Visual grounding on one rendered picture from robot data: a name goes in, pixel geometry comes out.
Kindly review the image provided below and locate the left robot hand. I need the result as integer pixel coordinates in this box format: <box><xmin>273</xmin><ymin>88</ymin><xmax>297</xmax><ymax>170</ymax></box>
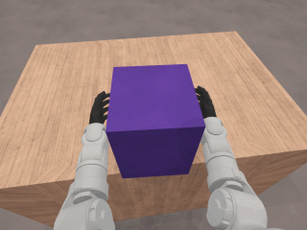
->
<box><xmin>89</xmin><ymin>91</ymin><xmax>110</xmax><ymax>125</ymax></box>

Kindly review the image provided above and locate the robot left upper arm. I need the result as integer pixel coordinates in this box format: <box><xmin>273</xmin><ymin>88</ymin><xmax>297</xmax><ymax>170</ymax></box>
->
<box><xmin>54</xmin><ymin>197</ymin><xmax>115</xmax><ymax>230</ymax></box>

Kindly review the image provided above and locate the robot right forearm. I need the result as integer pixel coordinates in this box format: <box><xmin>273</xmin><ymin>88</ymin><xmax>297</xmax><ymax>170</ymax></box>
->
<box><xmin>201</xmin><ymin>117</ymin><xmax>268</xmax><ymax>218</ymax></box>

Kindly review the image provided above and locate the pedestal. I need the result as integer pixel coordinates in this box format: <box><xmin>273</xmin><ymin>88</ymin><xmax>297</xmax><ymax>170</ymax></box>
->
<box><xmin>0</xmin><ymin>31</ymin><xmax>307</xmax><ymax>227</ymax></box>

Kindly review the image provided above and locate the robot left forearm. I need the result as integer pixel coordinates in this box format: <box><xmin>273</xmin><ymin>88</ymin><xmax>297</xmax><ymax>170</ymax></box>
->
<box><xmin>53</xmin><ymin>123</ymin><xmax>109</xmax><ymax>230</ymax></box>

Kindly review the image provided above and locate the robot right upper arm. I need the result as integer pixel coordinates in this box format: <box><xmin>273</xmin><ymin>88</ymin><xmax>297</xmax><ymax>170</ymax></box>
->
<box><xmin>206</xmin><ymin>187</ymin><xmax>284</xmax><ymax>230</ymax></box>

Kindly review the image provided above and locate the right robot hand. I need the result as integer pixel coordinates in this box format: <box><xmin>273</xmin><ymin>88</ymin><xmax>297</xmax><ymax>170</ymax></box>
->
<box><xmin>195</xmin><ymin>85</ymin><xmax>217</xmax><ymax>119</ymax></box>

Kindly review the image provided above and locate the carton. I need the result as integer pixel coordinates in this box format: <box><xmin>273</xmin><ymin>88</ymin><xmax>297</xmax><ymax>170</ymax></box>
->
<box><xmin>106</xmin><ymin>64</ymin><xmax>206</xmax><ymax>178</ymax></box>

